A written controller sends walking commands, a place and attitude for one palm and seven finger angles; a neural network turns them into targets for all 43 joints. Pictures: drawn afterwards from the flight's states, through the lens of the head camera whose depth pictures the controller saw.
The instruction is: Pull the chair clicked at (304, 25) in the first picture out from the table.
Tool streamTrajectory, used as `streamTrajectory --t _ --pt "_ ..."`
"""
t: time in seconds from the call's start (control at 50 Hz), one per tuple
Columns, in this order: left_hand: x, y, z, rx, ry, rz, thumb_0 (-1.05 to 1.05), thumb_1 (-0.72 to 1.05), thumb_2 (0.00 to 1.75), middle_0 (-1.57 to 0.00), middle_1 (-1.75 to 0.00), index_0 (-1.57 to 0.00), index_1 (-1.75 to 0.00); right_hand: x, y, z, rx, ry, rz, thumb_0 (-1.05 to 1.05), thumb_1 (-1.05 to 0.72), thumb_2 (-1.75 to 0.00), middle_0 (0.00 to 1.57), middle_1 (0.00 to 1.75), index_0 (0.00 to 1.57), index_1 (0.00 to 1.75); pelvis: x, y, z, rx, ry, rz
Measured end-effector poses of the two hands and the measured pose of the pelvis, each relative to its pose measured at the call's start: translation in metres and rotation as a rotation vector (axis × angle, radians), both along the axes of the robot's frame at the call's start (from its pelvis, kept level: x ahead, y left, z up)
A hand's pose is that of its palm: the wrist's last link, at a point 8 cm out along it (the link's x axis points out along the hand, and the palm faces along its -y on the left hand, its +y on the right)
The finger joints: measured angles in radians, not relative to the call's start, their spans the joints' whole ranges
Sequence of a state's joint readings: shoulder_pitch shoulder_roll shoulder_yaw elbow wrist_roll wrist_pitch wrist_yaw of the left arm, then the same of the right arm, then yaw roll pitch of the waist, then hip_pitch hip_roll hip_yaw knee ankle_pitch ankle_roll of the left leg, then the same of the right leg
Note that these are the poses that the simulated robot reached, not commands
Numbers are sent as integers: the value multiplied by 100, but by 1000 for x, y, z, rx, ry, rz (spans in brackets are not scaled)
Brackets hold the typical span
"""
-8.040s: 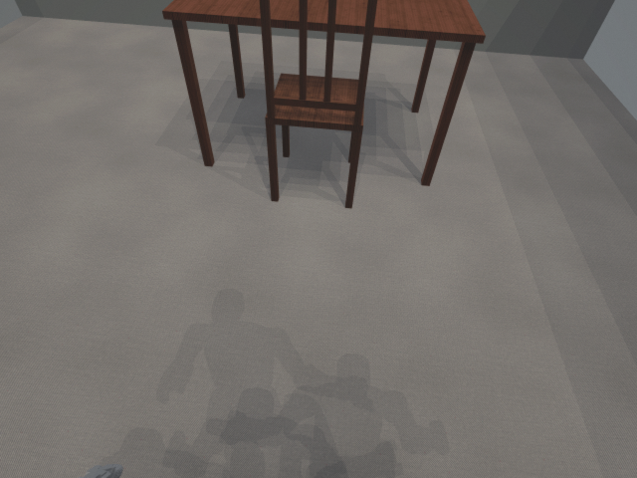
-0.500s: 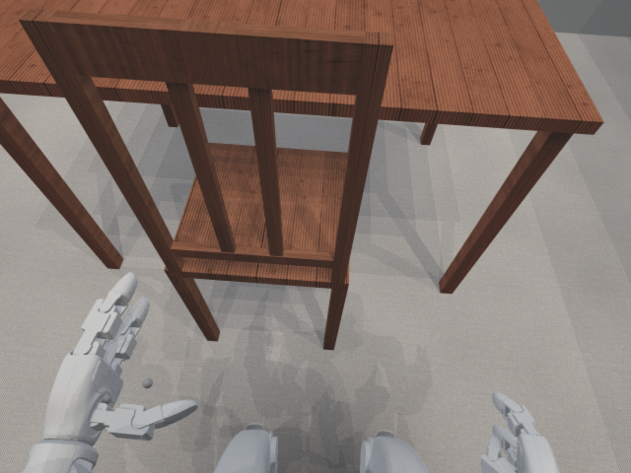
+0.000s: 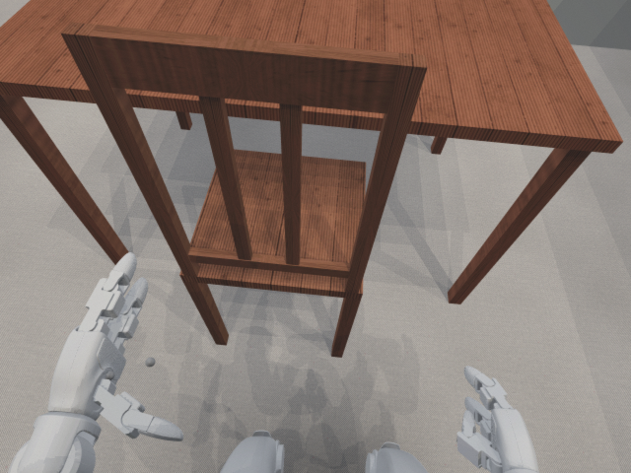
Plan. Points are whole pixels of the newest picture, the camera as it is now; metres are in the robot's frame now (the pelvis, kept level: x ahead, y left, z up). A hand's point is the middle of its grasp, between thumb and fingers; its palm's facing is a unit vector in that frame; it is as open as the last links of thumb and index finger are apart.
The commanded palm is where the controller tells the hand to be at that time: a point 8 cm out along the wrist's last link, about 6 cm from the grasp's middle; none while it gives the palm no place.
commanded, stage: raise the hand toward the chair's back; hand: left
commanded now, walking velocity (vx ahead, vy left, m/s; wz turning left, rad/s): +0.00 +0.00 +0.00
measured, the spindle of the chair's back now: (232, 195) +0.49 +0.16 +0.01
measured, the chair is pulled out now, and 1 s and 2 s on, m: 0.00 0.00 0.00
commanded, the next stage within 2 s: aim the fingers beside a spindle in 0.62 s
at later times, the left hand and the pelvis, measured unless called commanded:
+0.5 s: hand (156, 346) +0.25 +0.20 +0.04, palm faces -0.02 -1.00 -0.06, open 16.9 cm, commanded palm +0.23 +0.25 +0.05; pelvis +0.00 +0.00 +0.01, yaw +0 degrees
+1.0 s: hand (181, 336) +0.26 +0.18 +0.03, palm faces -0.04 -1.00 -0.05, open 17.0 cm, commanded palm +0.25 +0.23 +0.04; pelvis +0.00 -0.01 +0.00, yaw +0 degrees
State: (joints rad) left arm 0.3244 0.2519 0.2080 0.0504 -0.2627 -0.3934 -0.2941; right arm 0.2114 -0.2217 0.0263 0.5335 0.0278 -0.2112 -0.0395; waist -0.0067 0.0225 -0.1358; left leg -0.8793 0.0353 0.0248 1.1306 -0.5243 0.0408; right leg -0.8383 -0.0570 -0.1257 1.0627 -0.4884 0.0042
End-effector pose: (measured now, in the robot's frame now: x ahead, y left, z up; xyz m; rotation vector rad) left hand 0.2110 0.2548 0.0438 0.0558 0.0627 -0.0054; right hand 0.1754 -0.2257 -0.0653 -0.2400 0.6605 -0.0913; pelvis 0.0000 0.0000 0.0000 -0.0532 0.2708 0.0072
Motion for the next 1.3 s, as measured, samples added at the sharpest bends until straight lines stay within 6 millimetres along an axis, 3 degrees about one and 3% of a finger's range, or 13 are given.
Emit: streamTrajectory --t 0.34,0.82,1.08,1.3 --pt "19 2 4 -1 5 -17 -2 -50 30 -6 -8 -6 -8 -24 -26 4 -45 64 -65 1 -90 -90 20 30 21 30 5 0 7 4 -2 -9" --pt "14 -11 4 3 -18 -10 -2 -50 30 -6 -8 -6 -8 -15 -28 0 -18 36 -34 1 -90 -90 20 30 21 30 1 -12 5 12 -5 -2" --pt "42 -27 -8 -4 -27 -38 -2 -50 30 -6 -8 -6 -8 -29 -39 -13 -30 83 -52 1 -90 -90 20 30 21 30 -2 -16 -1 19 17 -10" --pt "54 -35 -16 -6 -33 -34 -2 -50 30 -6 -8 -6 -8 -40 -43 -24 -25 131 -62 1 -90 -90 20 30 21 30 -3 -17 -6 25 35 -14"
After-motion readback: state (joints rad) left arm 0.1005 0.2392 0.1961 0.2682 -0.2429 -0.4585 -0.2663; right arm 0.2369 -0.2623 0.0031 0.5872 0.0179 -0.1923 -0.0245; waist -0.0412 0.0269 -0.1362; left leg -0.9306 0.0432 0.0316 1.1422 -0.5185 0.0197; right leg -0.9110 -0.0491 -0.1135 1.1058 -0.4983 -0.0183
